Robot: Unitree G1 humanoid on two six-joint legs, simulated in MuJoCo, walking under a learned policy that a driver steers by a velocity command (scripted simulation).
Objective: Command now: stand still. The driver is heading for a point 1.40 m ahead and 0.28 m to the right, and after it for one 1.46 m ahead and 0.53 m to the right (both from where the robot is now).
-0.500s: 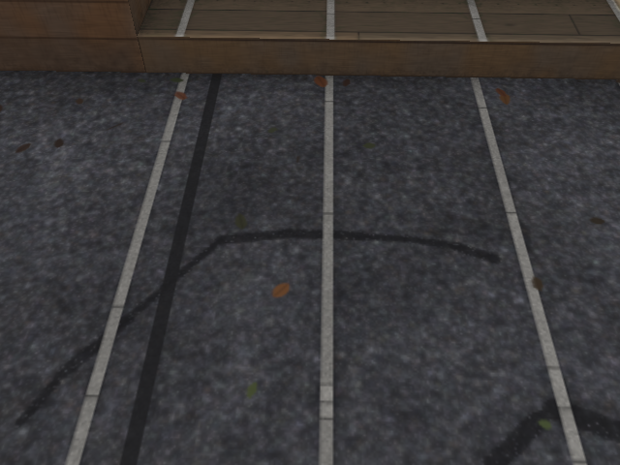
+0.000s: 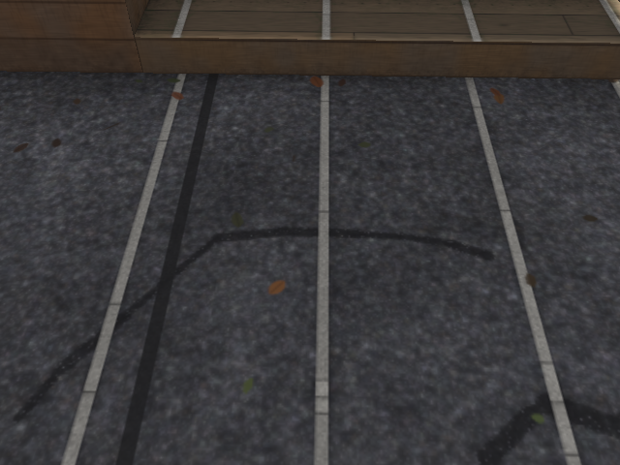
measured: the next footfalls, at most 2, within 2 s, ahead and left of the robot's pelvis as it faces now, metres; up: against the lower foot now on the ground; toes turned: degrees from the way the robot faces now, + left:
right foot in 0.92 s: +0.46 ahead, -0.12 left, +0.00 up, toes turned -4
left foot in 1.28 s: +0.44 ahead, +0.11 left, +0.00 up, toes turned +2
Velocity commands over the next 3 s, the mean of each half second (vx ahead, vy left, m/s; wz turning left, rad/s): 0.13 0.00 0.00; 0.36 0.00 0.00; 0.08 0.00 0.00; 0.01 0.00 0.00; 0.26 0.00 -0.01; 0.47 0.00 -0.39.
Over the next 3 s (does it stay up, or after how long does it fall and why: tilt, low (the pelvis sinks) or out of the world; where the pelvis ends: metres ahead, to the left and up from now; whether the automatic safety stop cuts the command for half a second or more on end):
stays up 0.75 -0.01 -0.02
